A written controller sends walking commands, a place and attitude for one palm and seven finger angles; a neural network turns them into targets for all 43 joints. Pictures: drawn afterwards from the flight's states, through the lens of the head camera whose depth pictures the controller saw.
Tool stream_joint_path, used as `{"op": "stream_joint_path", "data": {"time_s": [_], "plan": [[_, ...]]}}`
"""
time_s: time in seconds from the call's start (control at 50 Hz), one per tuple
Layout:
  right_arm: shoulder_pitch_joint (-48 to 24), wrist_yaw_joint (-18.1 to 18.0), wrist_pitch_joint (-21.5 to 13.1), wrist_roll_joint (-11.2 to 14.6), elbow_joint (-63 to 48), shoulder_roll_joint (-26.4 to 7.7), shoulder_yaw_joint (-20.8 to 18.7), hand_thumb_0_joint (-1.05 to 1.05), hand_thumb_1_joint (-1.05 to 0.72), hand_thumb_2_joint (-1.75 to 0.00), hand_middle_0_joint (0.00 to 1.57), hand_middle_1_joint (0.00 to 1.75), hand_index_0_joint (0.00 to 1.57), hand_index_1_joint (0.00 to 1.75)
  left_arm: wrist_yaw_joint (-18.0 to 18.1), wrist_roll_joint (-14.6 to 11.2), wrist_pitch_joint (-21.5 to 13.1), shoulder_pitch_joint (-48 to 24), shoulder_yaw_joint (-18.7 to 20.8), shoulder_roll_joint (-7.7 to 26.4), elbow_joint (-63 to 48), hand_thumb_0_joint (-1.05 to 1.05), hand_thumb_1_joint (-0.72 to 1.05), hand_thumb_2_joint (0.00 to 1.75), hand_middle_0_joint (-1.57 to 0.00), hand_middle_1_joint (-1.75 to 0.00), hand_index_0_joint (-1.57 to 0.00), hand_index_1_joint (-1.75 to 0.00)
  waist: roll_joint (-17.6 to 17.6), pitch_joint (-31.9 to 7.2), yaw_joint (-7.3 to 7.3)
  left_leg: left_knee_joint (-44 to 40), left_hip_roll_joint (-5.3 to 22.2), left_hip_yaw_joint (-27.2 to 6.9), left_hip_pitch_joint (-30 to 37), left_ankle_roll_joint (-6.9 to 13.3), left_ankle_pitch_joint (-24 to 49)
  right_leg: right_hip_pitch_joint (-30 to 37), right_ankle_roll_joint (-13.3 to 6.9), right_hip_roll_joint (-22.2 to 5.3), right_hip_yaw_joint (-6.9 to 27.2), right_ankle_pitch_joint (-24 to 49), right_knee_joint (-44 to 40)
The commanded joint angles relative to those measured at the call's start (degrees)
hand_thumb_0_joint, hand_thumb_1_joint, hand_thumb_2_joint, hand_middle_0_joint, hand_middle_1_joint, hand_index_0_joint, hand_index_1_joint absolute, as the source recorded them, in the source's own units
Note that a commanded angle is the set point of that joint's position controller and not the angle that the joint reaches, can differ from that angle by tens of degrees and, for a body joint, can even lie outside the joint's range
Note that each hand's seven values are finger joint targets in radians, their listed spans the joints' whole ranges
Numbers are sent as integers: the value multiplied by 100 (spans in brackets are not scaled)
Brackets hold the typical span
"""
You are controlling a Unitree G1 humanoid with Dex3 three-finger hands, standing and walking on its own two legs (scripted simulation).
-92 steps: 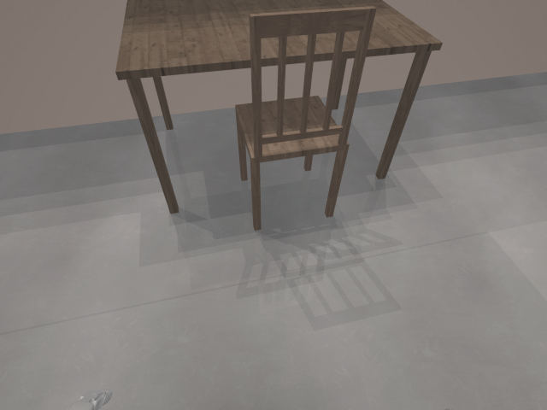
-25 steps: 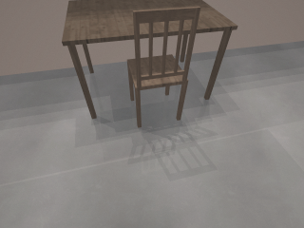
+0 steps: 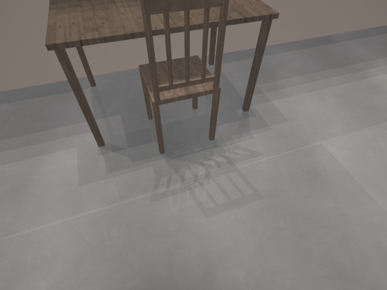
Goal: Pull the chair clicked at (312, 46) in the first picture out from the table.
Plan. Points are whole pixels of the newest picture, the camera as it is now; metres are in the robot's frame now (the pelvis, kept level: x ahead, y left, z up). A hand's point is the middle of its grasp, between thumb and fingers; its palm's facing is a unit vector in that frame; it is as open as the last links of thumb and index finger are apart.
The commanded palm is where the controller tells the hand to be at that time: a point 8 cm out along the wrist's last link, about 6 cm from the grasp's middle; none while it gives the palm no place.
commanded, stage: walk to a spot facing it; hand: left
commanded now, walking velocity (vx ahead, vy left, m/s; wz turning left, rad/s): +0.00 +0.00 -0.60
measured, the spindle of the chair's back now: (187, 49) +1.10 +0.12 -0.07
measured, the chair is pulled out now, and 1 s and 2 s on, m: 0.00 0.00 0.00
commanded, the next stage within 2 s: none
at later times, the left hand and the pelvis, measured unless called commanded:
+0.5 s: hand out of the picture +0.05 +0.15 -0.14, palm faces -0.14 -0.96 -0.22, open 7.4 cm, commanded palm none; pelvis +0.05 -0.04 +0.01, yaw -15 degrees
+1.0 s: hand (147, 188) +0.41 +0.18 -0.16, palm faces -0.46 -0.87 -0.20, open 7.4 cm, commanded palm none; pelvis +0.26 +0.02 +0.01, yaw -34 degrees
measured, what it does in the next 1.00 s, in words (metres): walks ahead, turning right: left foot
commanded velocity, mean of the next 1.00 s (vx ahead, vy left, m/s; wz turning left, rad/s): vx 0.30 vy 0.00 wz -0.58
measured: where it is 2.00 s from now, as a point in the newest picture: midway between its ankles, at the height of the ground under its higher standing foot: (232, 225)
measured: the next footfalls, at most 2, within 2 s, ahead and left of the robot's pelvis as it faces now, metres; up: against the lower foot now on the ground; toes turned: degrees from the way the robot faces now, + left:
left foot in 0.76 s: +0.30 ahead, +0.07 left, +0.00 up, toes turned -20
right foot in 1.40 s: +0.41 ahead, -0.18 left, +0.00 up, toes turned -56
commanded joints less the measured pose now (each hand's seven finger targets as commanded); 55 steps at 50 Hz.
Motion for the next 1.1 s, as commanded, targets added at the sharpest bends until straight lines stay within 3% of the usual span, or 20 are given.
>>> {"op": "stream_joint_path", "data": {"time_s": [0.0,0.04,0.08,0.1,0.12,0.14,0.18,0.24,0.36,0.48,0.62,0.66,0.7,0.72,0.74,0.76,0.78,0.82,0.9,1.08], "plan": [[12,-107,-133,-12,-545,-1182,-386,0,-90,-90,20,30,20,30,-17,27,-35,57,288,550,-623,0,90,90,-20,-30,-20,-30,1280,-326,-85,-1121,2020,-1192,156,1051,1789,-672,125,-255,-417,-1350,1923],[-245,-108,-132,-38,-679,-1166,-422,0,-90,-90,20,30,20,30,-47,21,-37,293,328,469,-656,0,90,90,-20,-30,-20,-30,1058,-350,106,-757,2007,-809,-44,930,1889,-353,68,-465,-439,-1261,1548],[-327,-62,-86,-53,-684,-1128,-438,0,-90,-90,20,30,20,30,-102,33,-102,934,362,340,-492,0,90,90,-20,-30,-20,-30,739,-582,374,14,1686,-362,-448,519,292,648,75,-354,-734,-518,360],[-278,-17,-34,-23,-706,-925,-414,0,-90,-90,20,30,20,30,-88,79,-165,1295,412,521,-396,0,90,90,-20,-30,-20,-30,-224,-580,530,1121,1160,103,-1073,159,-945,1197,19,-463,-415,-330,-660],[-136,22,-12,-4,-913,-368,-297,0,-90,-90,20,30,20,30,5,148,-293,1471,504,1147,-404,0,90,90,-20,-30,-20,-30,-2328,-298,544,3041,192,371,-2657,-260,-2238,1422,-403,-1803,2281,-852,-2012],[-422,31,-15,-41,-1115,-499,-290,0,-90,-90,20,30,20,30,91,40,-287,1570,506,1296,-496,0,90,90,-20,-30,-20,-30,-2093,-45,574,3704,78,-422,-2961,-236,-2047,921,-787,-2259,3354,-899,-2647],[-608,93,-73,-25,-1051,-621,-361,0,-90,-90,20,30,20,30,106,14,-360,1091,520,965,-636,0,90,90,-20,-30,-20,-30,-1062,269,340,3910,374,-811,-2908,-145,-832,508,-778,-1832,2968,-2087,-2802],[-176,154,-158,-69,-799,-542,-392,0,-90,-90,20,30,20,30,51,-16,-536,871,416,573,-663,0,90,90,-20,-30,-20,-30,-213,18,15,3672,454,-749,-2521,-243,147,633,-776,-1344,1865,-898,-2431],[-117,149,-198,-86,-832,-325,-383,0,-90,-90,20,30,20,30,33,-5,-680,1490,422,394,-418,0,90,90,-20,-30,-20,-30,-343,-247,84,3445,432,-749,-2982,-391,611,1371,-846,-1140,1545,-37,-2324],[-690,139,-275,-75,-1123,-237,-344,0,-90,-90,20,30,20,30,69,43,-717,1915,411,284,-241,0,90,90,-20,-30,-20,-30,-446,-90,307,2847,420,-691,-3273,-438,350,1739,-1130,-1243,1900,733,-2196],[-961,174,-377,8,-1381,-117,-312,0,-90,-90,20,30,20,30,144,89,-673,1689,452,444,-257,0,90,90,-20,-30,-20,-30,-711,86,301,1466,112,-555,-2269,-295,-131,1370,-1120,-1193,1965,1474,-1888],[-657,154,-427,42,-1345,-123,-325,0,-90,-90,20,30,20,30,148,93,-655,1426,490,524,-324,0,90,90,-20,-30,-20,-30,-827,49,126,863,7,-540,-1356,-207,-220,895,-1031,-1142,1923,1647,-1620],[748,20,-496,43,-940,-398,-394,0,-90,-90,20,30,20,30,125,33,-662,1012,547,512,-424,0,90,90,-20,-30,-20,-30,-484,-473,-525,-261,-66,-550,872,-67,281,16,-688,-543,1437,2022,-356],[1669,-69,-533,-15,-662,-970,-523,0,-90,-90,20,30,20,30,67,-40,-662,1147,535,235,-477,0,90,90,-20,-30,-20,-30,599,-1230,-812,-499,996,-1527,2449,149,-46,-833,-476,8,899,1038,1100],[2209,-63,-544,-36,-560,-1493,-613,0,-90,-90,20,30,20,30,-3,-73,-680,1346,483,-77,-551,0,90,90,-20,-30,-20,-30,2175,-1595,-779,-1105,2644,-3572,2949,622,-251,-1968,-114,476,-5,-1675,2938],[1931,-64,-469,-37,-668,-1298,-531,0,-90,-90,20,30,20,30,6,-25,-664,1164,523,81,-582,0,90,90,-20,-30,-20,-30,1533,-1132,-692,-1624,2855,-4086,2100,847,-841,-2125,-130,112,157,-1566,3621],[1429,-47,-469,-62,-774,-888,-458,0,-90,-90,20,30,20,30,-26,36,-633,929,553,135,-581,0,90,90,-20,-30,-20,-30,852,-390,-477,-1844,2552,-3431,1201,848,-1288,-2182,-116,-172,12,-1132,3943],[901,-53,-560,-52,-785,-315,-270,0,-90,-90,20,30,20,30,-149,125,-521,831,562,-20,-476,0,90,90,-20,-30,-20,-30,989,282,-105,-1945,1955,-2188,100,426,-516,-2025,-72,-518,-164,-281,4113],[1178,-114,-691,8,-522,-13,-183,0,-90,-90,20,30,20,30,-197,113,-265,1034,494,-287,-379,0,90,90,-20,-30,-20,-30,1041,175,144,-1694,1383,-438,42,-122,1868,-1863,27,-505,-351,524,4025],[2061,-187,-720,-2,-81,-70,-135,0,-90,-90,20,30,20,30,-240,112,-151,-175,432,-358,-697,0,90,90,-20,-30,-20,-30,632,257,-102,-1550,1559,148,1382,-77,3410,-3133,54,-554,-710,986,3376]]}}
